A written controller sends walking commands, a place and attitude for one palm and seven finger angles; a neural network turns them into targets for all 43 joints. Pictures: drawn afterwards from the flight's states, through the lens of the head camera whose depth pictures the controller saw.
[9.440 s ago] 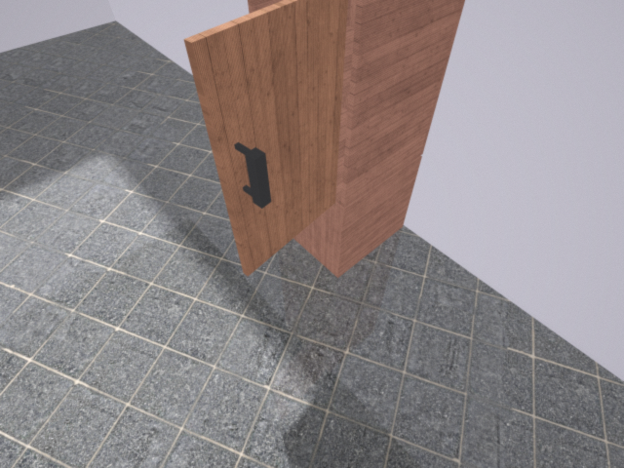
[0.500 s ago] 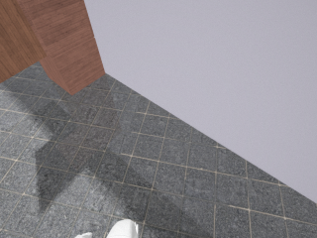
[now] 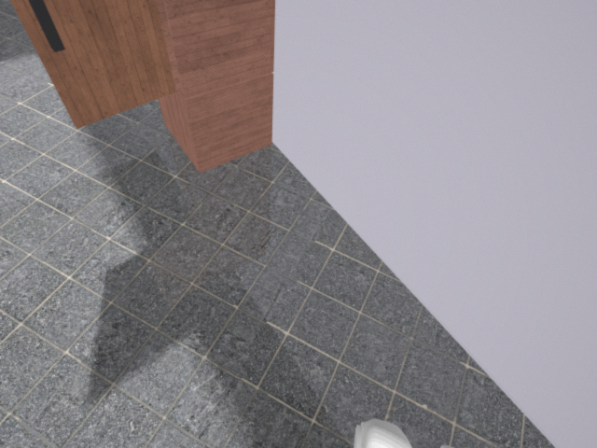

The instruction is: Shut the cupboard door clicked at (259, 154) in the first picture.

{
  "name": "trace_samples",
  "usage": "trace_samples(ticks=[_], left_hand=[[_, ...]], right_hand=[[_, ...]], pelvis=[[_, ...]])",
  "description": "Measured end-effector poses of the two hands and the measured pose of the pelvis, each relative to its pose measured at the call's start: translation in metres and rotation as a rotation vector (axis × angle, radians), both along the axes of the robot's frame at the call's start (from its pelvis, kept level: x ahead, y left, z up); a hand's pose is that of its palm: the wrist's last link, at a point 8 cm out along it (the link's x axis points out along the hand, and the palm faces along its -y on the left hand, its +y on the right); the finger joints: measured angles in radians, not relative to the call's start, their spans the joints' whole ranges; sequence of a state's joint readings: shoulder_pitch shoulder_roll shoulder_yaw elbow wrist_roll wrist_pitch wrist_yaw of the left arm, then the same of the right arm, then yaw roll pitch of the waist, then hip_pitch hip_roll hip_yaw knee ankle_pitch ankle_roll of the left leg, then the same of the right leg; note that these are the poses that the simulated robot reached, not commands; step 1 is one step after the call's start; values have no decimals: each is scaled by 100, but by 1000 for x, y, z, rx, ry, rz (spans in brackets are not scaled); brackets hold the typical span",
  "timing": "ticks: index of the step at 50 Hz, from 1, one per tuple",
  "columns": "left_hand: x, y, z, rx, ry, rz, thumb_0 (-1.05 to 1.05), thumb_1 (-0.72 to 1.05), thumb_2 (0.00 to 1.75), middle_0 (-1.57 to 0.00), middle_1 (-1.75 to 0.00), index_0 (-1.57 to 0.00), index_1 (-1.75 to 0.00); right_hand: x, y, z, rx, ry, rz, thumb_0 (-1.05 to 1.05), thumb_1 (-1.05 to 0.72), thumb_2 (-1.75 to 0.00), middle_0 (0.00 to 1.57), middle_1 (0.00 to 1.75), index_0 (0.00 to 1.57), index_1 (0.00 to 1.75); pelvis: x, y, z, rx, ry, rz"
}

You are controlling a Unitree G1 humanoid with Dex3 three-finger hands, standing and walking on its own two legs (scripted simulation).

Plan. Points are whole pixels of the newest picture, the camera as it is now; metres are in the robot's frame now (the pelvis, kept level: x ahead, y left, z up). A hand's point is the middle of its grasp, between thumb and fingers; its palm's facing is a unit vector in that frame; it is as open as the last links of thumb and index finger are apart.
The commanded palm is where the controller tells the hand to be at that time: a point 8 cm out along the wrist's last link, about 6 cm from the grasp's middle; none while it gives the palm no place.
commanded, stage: walk to a spot facing it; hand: left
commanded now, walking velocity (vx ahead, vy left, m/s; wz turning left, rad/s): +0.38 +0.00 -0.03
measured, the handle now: (44, 21) +0.99 +0.76 -0.01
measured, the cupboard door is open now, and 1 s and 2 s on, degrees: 97 97 97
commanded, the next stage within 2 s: turn to face it in 1.06 s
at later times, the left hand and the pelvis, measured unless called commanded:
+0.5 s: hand (247, 307) +0.36 +0.12 -0.17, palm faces -0.04 -0.99 -0.16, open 7.3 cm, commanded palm none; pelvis +0.23 -0.04 -0.02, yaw +0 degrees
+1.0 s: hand (224, 300) +0.38 +0.17 -0.19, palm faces +0.12 -0.98 -0.13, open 7.3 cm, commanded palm none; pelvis +0.46 +0.01 -0.01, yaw +1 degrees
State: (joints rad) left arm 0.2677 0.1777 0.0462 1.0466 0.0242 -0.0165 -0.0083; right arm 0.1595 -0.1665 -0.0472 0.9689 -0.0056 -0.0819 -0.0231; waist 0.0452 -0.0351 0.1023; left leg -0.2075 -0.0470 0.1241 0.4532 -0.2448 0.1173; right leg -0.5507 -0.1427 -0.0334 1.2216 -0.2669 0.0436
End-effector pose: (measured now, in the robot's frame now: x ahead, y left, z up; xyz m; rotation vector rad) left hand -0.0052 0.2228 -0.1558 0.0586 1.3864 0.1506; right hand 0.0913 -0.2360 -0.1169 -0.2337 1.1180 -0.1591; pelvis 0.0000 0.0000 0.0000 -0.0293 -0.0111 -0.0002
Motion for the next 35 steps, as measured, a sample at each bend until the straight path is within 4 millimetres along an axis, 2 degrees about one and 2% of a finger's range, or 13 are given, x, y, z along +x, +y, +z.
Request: trace_samples(ticks=[6,14,18,21,23,26,31,35], left_hand=[[125,5,11,-2,-186,-56,0,92,90,-20,-30,-20,-30],[253,-8,19,6,-284,-152,0,92,90,-20,-30,-20,-30],[313,-27,17,9,-307,-205,1,92,90,-20,-30,-20,-30],[351,-41,12,17,-341,-215,1,91,90,-20,-30,-20,-30],[361,-46,9,25,-354,-190,0,91,90,-20,-30,-20,-30],[352,-49,9,35,-288,-142,0,91,90,-20,-30,-20,-30],[323,-32,14,91,-126,-57,-2,96,90,-20,-30,-21,-30],[303,-25,15,84,-6,-5,-1,95,90,-20,-30,-20,-30]], right_hand=[[-31,-10,4,-33,156,-82,-3,-95,-89,20,30,20,30],[-71,14,-6,39,403,-191,-1,-92,-90,19,30,20,30],[-76,28,-10,98,524,-241,0,-91,-90,19,30,20,30],[-66,30,-15,139,603,-268,0,-91,-89,20,30,20,30],[-46,24,-20,156,621,-274,0,-90,-89,20,30,20,30],[10,7,-25,151,555,-248,1,-90,-89,20,30,20,30],[142,-21,-25,117,330,-156,1,-90,-90,20,30,20,30],[245,-36,-19,71,190,-77,1,-93,-90,19,30,20,30]], pelvis=[[48,5,6,1,-3,4],[118,-5,0,10,8,2],[158,-15,-8,10,15,-5],[192,-28,-17,20,9,-5],[210,-36,-20,23,1,-7],[234,-42,-14,13,-15,-2],[274,-46,-1,14,0,10],[311,-41,2,15,8,22]])
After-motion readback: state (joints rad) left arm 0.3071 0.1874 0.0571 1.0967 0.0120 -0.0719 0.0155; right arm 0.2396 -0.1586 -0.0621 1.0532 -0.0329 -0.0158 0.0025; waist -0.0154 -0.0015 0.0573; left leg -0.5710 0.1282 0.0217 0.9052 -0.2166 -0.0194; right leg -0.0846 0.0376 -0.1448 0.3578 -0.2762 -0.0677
